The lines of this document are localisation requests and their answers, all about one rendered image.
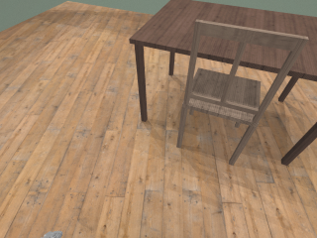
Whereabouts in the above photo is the table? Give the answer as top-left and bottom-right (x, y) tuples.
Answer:
(129, 0), (317, 166)

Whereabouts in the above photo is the chair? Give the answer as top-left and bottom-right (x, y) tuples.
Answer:
(176, 19), (309, 166)

